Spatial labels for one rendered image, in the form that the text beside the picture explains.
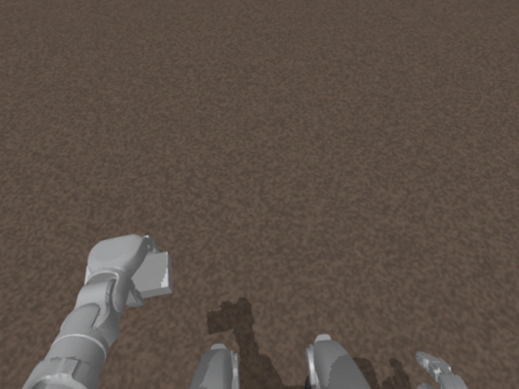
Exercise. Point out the small box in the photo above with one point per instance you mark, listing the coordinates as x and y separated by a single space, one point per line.
154 276

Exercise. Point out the right robot hand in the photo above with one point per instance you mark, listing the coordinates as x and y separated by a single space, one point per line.
440 371

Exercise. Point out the left robot hand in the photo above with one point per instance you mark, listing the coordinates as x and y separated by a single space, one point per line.
125 253

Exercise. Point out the left robot arm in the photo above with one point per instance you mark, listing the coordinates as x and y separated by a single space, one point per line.
77 354

